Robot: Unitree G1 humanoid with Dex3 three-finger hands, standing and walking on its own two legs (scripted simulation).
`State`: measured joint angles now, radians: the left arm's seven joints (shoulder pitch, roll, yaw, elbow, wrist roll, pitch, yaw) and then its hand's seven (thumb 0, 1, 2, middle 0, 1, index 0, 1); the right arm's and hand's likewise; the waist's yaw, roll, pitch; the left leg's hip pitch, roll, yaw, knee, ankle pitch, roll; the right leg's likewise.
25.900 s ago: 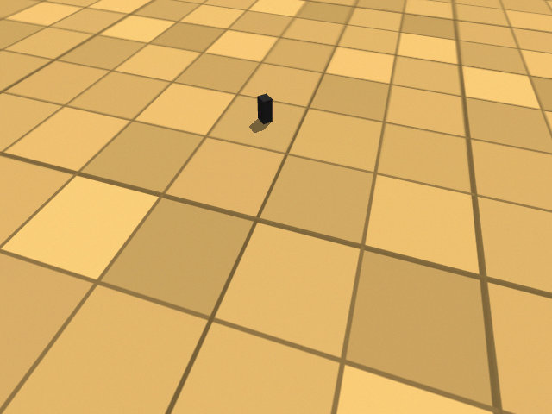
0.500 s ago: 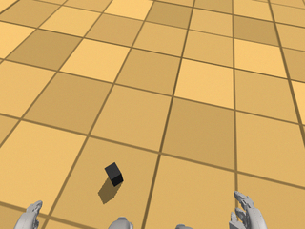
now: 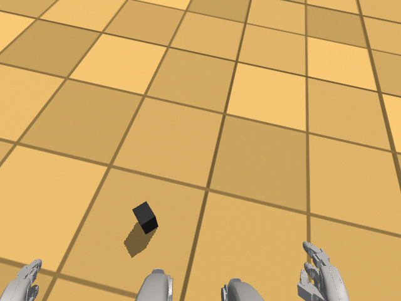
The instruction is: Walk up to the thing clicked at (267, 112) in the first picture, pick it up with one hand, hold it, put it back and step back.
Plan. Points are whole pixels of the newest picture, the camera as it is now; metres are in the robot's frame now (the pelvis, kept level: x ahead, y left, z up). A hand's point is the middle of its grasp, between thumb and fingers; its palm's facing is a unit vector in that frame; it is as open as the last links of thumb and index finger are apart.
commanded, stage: go down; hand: left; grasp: from the side
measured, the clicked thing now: (146, 218) +0.45 +0.20 -0.60
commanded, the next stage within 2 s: approach in 1.80 s
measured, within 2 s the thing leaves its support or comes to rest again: neither
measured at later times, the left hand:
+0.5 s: hand (58, 247) +0.26 +0.33 -0.18, palm faces +0.16 -0.96 -0.21, open 17.5 cm
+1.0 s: hand (59, 226) +0.32 +0.37 -0.25, palm faces +0.18 -0.98 -0.10, open 17.1 cm
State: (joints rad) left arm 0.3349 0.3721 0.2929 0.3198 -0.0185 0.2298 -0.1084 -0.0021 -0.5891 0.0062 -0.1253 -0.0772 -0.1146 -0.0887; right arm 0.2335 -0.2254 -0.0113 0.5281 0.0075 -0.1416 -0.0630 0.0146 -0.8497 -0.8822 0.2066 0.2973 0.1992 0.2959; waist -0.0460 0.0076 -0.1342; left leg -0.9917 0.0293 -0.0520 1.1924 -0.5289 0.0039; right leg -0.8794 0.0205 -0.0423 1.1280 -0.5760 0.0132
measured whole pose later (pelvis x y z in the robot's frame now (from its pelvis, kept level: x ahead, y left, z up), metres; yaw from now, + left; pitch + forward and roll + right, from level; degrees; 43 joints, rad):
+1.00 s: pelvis -0.08 -0.01 -0.23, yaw -6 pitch +33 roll -7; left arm -0.54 0.84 0.79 1.09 -0.17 -0.39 -0.62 -0.01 -0.46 0.09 -0.06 -0.08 -0.05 -0.08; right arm 0.11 -0.32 0.08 0.67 -0.04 -0.16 -0.04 0.01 -0.88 -0.89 0.21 0.30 0.20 0.30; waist -0.07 -0.04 -0.13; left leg -1.98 0.05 -0.12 2.03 -0.64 -0.01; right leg -1.86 0.06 -0.09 1.99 -0.72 0.01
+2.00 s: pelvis -0.09 +0.00 -0.31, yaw -11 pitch +30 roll -11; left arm -0.68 1.08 0.93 1.15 -0.21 -0.40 -0.69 -0.01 -0.52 0.12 -0.06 -0.13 -0.06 -0.14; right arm 0.07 -0.36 0.20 0.64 -0.08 -0.12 -0.02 0.01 -0.90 -0.90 0.21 0.30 0.20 0.30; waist -0.11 -0.07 -0.02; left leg -2.20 0.05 -0.19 2.32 -0.66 0.00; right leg -2.05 0.08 -0.14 2.24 -0.74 0.02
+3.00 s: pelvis -0.10 +0.02 -0.40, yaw -19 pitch +12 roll -18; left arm -0.66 1.03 0.71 1.49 -0.12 -0.99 -0.17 -0.01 -0.61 0.10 -0.06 -0.16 -0.09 -0.14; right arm -0.19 -0.38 0.55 0.52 -0.35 0.07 0.06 0.00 -0.91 -0.90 0.21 0.30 0.20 0.30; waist -0.24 -0.31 0.31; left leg -2.24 0.06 -0.39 2.67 -0.70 0.01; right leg -2.04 0.17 -0.28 2.45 -0.70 0.07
